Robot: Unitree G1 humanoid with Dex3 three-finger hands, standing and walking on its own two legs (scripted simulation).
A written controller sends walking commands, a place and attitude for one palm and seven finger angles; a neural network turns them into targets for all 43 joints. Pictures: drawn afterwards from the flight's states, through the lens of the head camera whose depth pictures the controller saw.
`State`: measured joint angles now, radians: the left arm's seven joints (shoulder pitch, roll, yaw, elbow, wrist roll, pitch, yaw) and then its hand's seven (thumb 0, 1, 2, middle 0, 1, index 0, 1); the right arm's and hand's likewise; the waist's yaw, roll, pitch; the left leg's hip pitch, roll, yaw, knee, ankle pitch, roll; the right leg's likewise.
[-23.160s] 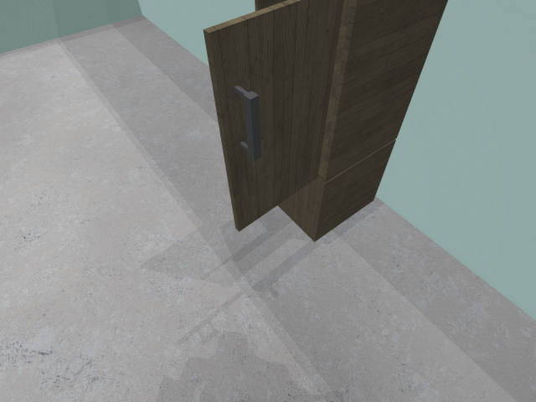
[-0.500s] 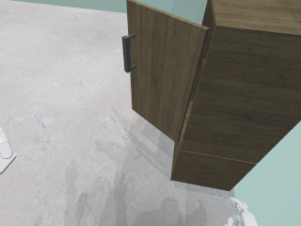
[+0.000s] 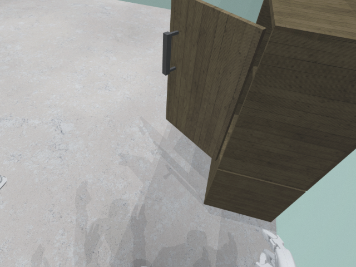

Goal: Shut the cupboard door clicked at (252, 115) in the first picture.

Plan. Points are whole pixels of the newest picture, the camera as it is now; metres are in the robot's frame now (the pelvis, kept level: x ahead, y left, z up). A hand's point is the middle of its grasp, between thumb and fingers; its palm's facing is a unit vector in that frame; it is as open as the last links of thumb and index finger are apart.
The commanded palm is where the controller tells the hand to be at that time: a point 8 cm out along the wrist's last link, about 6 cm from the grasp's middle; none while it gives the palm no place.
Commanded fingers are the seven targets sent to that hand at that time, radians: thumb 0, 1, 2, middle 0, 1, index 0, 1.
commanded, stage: step back with the hand held close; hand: left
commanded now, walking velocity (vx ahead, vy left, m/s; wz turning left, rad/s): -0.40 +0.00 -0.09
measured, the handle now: (170, 53) +0.82 +0.10 +0.06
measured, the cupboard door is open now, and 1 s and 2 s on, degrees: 57 57 57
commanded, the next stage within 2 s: stop stepping back and stand still in 0.18 s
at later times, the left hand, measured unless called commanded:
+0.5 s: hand out of the picture +0.09 +0.29 +0.17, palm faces +0.43 -0.81 -0.40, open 7.4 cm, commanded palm +0.03 +0.32 +0.19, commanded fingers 0.00 0.90 0.90 -0.20 -0.30 -0.20 -0.30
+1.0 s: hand out of the picture +0.06 +0.30 +0.18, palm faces +0.44 -0.79 -0.42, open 7.4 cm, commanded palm -0.01 +0.33 +0.19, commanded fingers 0.00 0.90 0.90 -0.20 -0.30 -0.20 -0.30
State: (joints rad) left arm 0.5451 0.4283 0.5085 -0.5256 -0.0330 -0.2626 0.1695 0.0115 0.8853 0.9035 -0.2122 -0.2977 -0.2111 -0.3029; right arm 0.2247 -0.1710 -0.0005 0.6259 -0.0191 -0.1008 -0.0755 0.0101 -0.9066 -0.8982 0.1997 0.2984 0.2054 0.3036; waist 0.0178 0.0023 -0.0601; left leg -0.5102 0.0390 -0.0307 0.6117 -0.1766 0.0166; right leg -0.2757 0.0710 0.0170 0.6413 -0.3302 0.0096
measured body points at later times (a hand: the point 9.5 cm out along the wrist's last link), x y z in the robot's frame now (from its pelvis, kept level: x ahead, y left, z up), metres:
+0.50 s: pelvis -0.11 +0.02 +0.02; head -0.12 +0.06 +0.47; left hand +0.06 +0.33 +0.19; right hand +0.01 -0.23 -0.06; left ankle -0.01 +0.11 -0.72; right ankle -0.16 -0.10 -0.70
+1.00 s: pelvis -0.16 +0.03 +0.00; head -0.16 +0.05 +0.45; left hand +0.03 +0.34 +0.20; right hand -0.02 -0.20 -0.08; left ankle -0.12 +0.14 -0.73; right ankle -0.18 -0.07 -0.72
